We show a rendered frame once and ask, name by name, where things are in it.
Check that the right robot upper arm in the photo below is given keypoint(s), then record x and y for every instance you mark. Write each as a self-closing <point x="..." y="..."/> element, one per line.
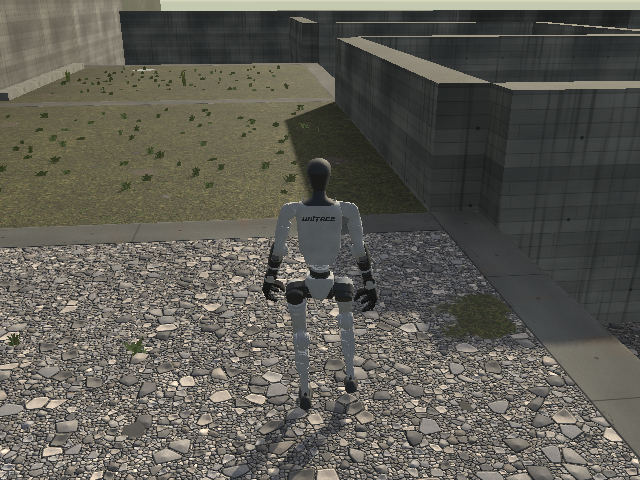
<point x="351" y="211"/>

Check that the robot right shin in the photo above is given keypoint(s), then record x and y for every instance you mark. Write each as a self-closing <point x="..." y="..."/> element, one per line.
<point x="348" y="347"/>

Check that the right robot forearm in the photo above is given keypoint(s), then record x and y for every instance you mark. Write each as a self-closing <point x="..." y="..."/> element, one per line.
<point x="366" y="270"/>

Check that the left robot hand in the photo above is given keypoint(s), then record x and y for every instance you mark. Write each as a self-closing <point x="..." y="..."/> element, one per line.
<point x="274" y="287"/>

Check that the right robot hand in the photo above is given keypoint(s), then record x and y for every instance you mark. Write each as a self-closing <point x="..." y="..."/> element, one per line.
<point x="371" y="297"/>

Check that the left robot thigh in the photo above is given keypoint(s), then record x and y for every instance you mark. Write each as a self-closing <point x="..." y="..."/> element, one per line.
<point x="296" y="300"/>

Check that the left robot forearm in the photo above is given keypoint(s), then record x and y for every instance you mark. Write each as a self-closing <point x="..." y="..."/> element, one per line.
<point x="273" y="266"/>

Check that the left robot upper arm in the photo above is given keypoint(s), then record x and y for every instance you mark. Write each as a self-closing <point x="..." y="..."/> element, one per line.
<point x="287" y="212"/>

